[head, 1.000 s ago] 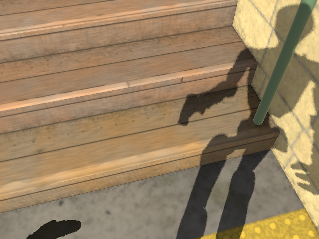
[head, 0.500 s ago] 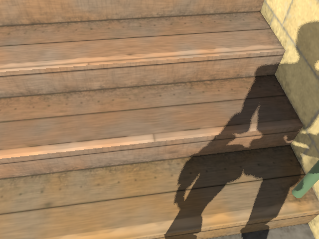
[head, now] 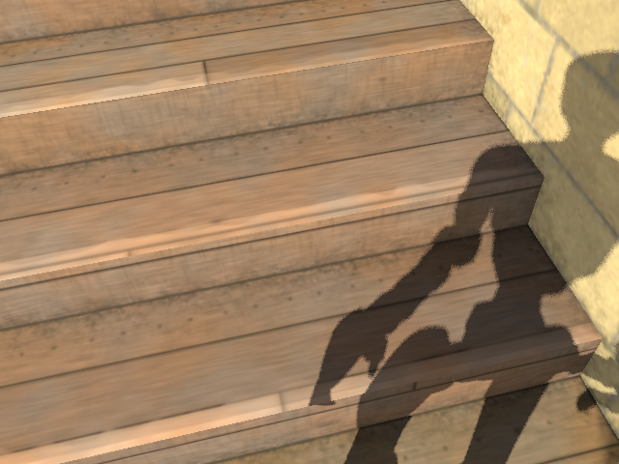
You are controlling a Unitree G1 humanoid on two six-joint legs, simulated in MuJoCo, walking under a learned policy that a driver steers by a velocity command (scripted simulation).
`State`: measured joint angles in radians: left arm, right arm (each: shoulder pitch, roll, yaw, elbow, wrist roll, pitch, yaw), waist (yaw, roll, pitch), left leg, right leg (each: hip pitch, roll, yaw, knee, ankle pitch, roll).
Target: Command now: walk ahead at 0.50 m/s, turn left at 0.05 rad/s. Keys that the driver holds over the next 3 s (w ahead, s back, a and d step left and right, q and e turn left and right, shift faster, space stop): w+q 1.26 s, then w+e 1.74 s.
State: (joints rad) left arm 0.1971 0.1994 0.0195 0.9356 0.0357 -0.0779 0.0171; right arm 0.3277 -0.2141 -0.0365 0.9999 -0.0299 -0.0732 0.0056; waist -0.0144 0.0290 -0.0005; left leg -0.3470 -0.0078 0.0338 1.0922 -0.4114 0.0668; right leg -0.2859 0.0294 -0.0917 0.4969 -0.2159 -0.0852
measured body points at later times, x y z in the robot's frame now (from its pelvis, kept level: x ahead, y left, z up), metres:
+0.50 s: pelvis +0.25 +0.06 +0.07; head +0.26 +0.05 +0.52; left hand +0.24 +0.30 -0.07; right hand +0.43 -0.14 -0.06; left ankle +0.30 +0.10 -0.59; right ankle +0.15 -0.11 -0.45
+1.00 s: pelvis +0.53 +0.11 +0.22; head +0.52 +0.13 +0.67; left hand +0.54 +0.39 +0.11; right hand +0.71 -0.09 +0.09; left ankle +0.38 +0.17 -0.31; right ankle +0.61 +0.05 -0.45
